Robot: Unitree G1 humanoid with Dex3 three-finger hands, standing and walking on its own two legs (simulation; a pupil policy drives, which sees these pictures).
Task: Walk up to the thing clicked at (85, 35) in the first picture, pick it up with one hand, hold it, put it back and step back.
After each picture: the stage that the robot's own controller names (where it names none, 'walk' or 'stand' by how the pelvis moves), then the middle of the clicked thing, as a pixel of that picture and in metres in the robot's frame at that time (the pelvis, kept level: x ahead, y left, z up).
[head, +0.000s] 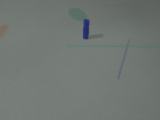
stand; (86, 29) +1.57 -0.06 -0.65
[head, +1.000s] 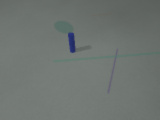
walk; (71, 42) +1.43 +0.22 -0.64
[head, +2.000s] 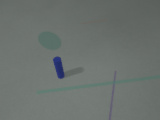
walk; (59, 68) +0.93 +0.29 -0.65
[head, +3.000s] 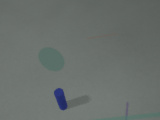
walk; (61, 99) +0.60 +0.22 -0.64
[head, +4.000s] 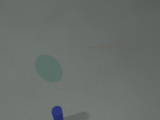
stand; (58, 117) +0.47 +0.17 -0.63
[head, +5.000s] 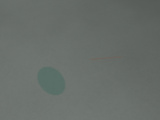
stand; out of the picture +0.41 +0.16 -0.65
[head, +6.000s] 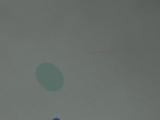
stand; out of the picture +0.39 +0.20 -0.64
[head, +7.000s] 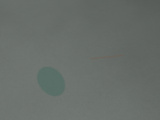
stand; out of the picture +0.37 +0.19 -0.66
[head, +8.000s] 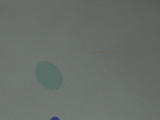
stand; out of the picture +0.40 +0.20 -0.65
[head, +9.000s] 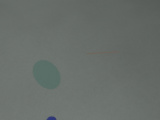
stand; out of the picture +0.40 +0.20 -0.65
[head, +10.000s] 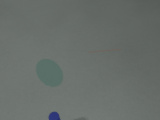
stand; out of the picture +0.44 +0.21 -0.65
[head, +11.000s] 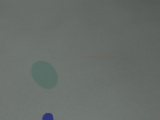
walk; out of the picture +0.46 +0.19 -0.65
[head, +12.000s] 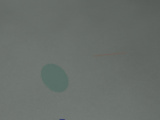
stand; out of the picture +0.40 +0.16 -0.65
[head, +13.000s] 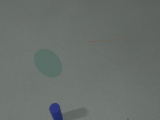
stand; (56, 114) +0.44 +0.19 -0.64
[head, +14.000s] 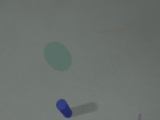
sink last; (64, 109) +0.41 +0.21 -0.63
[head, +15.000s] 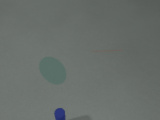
rise first; (60, 119) +0.47 +0.14 -0.63
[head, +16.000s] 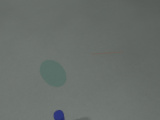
stand; out of the picture +0.47 +0.17 -0.65
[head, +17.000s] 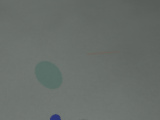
stand; out of the picture +0.44 +0.18 -0.66
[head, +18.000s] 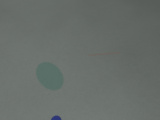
stand; out of the picture +0.43 +0.18 -0.66
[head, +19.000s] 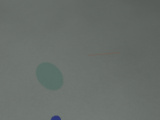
stand; out of the picture +0.43 +0.18 -0.66
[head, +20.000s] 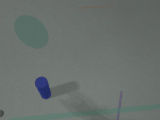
go down; (44, 89) +0.47 +0.19 -0.51
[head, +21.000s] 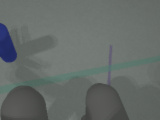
go down; (3, 46) +0.49 +0.28 -0.25
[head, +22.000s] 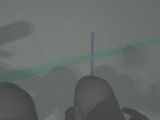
close in; out of the picture +0.47 +0.31 -0.22
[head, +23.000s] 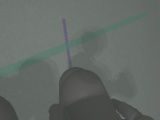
close; out of the picture +0.45 +0.34 -0.16
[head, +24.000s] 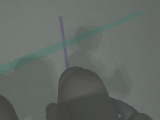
lift; out of the picture +0.44 +0.35 -0.16
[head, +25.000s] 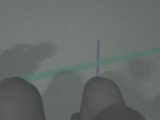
lift; out of the picture +0.36 +0.32 -0.11
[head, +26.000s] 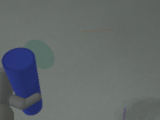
lift; (27, 87) +0.32 +0.17 +0.06
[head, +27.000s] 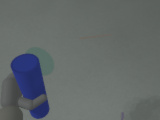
hold; (33, 90) +0.33 +0.16 +0.02
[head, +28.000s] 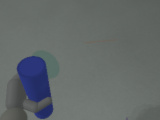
crouch; (38, 92) +0.31 +0.15 +0.03
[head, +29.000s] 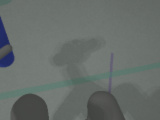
crouch; out of the picture +0.46 +0.25 -0.05
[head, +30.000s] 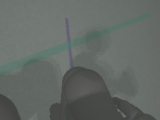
lower; out of the picture +0.43 +0.35 -0.17
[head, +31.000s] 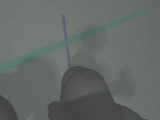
lower; out of the picture +0.43 +0.37 -0.16
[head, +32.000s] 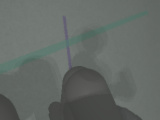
lower; out of the picture +0.44 +0.36 -0.16
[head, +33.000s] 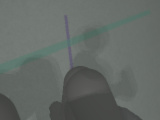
lower; out of the picture +0.44 +0.36 -0.17
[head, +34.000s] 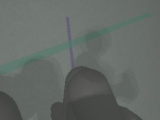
loosen; out of the picture +0.43 +0.35 -0.17
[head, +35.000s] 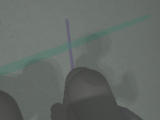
withdraw; out of the picture +0.43 +0.34 -0.17
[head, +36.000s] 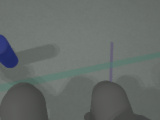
stand; (4, 54) +0.45 +0.29 -0.23
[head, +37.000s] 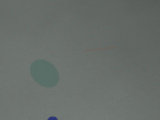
stand; out of the picture +0.42 +0.18 -0.59
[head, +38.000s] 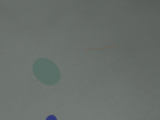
stand; out of the picture +0.43 +0.20 -0.60
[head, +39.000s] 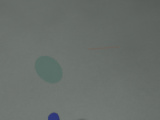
stand; out of the picture +0.43 +0.19 -0.62
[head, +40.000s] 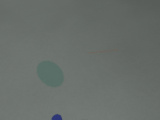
walk; out of the picture +0.45 +0.19 -0.65
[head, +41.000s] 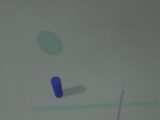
walk; (57, 87) +0.62 +0.20 -0.64
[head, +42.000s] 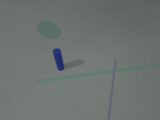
walk; (58, 60) +0.93 +0.28 -0.63
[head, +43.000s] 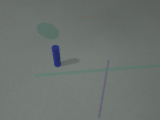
stand; (56, 56) +1.09 +0.24 -0.64
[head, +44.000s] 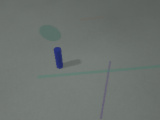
stand; (58, 58) +1.10 +0.23 -0.66
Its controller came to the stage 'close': yes
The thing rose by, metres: 0.68
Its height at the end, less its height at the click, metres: +0.00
